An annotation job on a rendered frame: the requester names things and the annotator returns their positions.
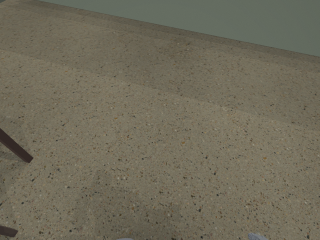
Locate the table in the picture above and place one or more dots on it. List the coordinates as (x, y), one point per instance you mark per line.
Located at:
(14, 147)

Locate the chair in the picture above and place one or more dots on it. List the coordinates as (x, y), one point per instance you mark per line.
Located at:
(7, 231)

